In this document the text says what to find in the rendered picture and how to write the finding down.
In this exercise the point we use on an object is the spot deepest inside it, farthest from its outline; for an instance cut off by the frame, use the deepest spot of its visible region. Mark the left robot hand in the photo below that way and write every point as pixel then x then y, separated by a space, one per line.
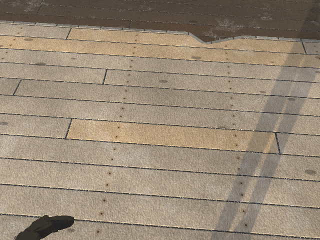
pixel 44 226

